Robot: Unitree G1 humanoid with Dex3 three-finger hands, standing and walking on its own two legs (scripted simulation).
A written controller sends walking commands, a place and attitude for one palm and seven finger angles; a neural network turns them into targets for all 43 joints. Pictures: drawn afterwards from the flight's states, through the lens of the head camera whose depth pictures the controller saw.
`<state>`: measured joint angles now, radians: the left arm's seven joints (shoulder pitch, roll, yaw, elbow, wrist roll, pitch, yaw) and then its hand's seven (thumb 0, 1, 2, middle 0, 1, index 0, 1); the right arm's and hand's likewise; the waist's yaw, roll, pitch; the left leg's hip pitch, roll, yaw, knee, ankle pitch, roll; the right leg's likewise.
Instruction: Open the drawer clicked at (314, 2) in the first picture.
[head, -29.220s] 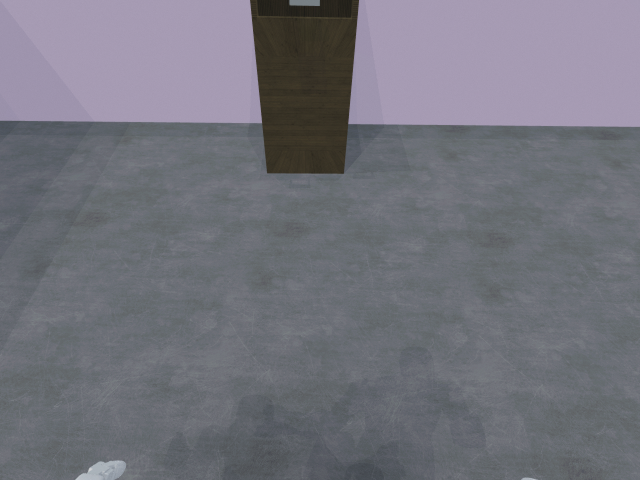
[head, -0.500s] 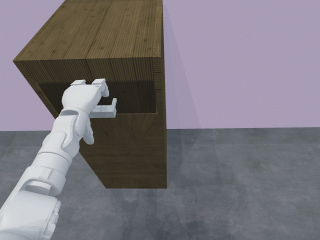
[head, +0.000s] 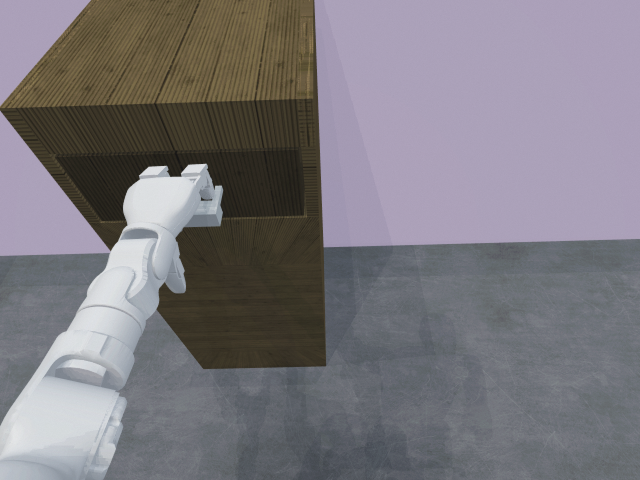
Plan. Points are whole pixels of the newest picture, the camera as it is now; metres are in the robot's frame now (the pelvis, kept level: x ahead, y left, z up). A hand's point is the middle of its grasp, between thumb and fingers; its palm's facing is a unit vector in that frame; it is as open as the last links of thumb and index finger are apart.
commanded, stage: lower the fingers behind the handle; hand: left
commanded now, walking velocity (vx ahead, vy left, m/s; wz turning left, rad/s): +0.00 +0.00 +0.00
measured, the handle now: (186, 203) +0.49 +0.21 +0.05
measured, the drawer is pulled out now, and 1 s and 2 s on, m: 0.00 0.00 0.01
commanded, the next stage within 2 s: close the thumb around the handle in 0.76 s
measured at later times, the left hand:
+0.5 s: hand (185, 236) +0.44 +0.21 +0.03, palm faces -0.04 -0.03 -1.00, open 13.8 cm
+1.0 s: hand (183, 237) +0.44 +0.21 +0.04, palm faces -0.02 -0.03 -1.00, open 13.4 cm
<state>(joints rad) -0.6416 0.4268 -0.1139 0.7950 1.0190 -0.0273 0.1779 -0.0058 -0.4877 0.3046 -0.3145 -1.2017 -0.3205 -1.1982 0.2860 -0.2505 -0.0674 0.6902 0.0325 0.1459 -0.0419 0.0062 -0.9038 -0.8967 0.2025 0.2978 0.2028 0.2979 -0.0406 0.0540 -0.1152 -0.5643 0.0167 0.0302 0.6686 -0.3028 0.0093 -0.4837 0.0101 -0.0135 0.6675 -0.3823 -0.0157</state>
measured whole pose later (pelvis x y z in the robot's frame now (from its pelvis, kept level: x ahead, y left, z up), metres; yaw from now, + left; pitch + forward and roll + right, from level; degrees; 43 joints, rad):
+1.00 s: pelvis +0.00 +0.00 -0.01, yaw -1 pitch +13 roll -1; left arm -0.63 0.39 -0.10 0.84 1.06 0.01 0.27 -0.01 -0.41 0.34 -0.32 -1.21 -0.32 -1.20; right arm 0.30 -0.24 -0.08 0.69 0.02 0.14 -0.03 0.01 -0.90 -0.90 0.20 0.30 0.20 0.30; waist -0.05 0.05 -0.14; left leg -0.64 0.02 0.04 0.74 -0.34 0.02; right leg -0.55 0.02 0.00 0.72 -0.40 -0.01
